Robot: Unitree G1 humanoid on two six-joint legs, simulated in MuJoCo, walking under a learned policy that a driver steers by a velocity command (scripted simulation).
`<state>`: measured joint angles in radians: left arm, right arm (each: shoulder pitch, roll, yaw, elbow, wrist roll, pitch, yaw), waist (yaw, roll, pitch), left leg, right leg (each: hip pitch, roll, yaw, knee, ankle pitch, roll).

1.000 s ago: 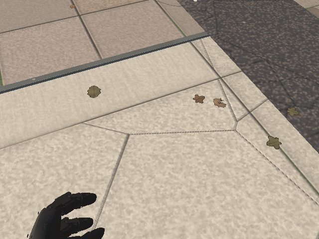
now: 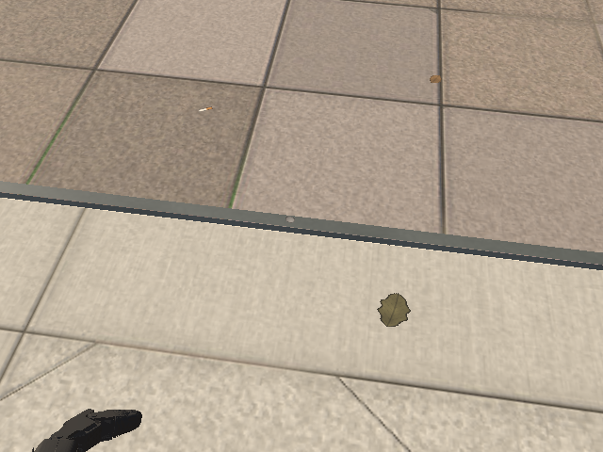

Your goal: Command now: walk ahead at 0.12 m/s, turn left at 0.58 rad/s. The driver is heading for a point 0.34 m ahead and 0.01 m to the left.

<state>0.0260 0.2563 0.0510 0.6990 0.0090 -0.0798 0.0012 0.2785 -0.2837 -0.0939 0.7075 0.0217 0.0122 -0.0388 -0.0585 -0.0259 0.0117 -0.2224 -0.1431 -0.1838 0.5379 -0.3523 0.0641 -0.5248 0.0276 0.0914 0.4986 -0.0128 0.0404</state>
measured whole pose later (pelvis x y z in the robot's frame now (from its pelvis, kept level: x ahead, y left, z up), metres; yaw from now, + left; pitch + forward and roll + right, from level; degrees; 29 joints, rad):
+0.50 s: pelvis +0.04 +0.02 +0.00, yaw +13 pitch +1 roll -1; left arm 0.16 0.28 0.07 0.77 0.00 0.02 0.02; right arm 0.22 -0.24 -0.05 0.65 -0.03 0.04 -0.01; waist 0.01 -0.03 0.02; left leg -0.30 0.00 -0.02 0.58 -0.29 0.03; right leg -0.46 -0.05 -0.03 0.78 -0.43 0.04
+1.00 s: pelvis +0.03 +0.01 +0.00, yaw +14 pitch -1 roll +0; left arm 0.19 0.22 0.03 0.92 0.01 -0.01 0.03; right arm 0.19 -0.22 -0.05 0.82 -0.01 0.02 -0.02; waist 0.00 0.01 0.03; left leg -0.24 -0.02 -0.02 0.52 -0.26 0.01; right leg -0.21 -0.03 0.01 0.53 -0.29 0.03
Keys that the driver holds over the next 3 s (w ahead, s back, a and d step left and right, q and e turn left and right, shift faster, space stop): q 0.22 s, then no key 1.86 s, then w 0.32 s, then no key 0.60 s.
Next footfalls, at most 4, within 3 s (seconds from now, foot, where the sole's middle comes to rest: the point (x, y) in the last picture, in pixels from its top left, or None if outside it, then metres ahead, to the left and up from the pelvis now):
0.02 right None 0.17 -0.11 -0.77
0.42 left None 0.06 0.13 -0.77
0.72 right None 0.10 -0.11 -0.77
2.74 right None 0.38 0.00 -0.77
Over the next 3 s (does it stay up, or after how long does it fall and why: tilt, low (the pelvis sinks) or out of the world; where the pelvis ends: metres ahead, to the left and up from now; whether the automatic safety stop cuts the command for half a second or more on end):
stays up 0.24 0.05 0.00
